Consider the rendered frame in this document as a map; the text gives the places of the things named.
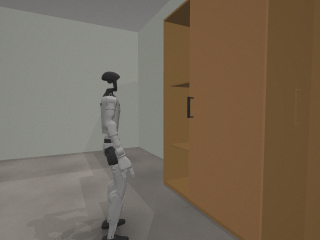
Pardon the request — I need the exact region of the right robot forearm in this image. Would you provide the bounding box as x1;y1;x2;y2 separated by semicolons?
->
107;121;126;159

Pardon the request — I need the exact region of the right robot shin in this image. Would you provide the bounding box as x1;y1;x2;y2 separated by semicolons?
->
108;194;125;240

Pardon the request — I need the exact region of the wardrobe door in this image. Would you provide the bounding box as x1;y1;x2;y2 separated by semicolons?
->
188;0;269;240
261;0;311;240

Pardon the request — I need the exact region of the right robot hand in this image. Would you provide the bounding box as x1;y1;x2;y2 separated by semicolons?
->
118;156;135;184

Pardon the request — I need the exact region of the handle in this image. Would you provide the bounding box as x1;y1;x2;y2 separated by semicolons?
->
187;97;193;118
290;88;298;126

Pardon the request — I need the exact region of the robot left foot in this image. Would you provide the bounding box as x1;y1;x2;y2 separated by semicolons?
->
101;219;125;230

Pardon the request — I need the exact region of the robot right upper arm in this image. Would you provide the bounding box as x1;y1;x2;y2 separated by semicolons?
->
105;96;118;130

